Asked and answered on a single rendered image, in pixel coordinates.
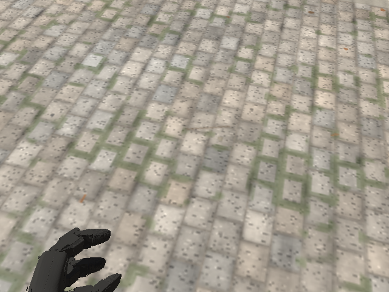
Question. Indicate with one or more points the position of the robot left hand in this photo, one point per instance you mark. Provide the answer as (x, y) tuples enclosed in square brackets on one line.
[(57, 268)]

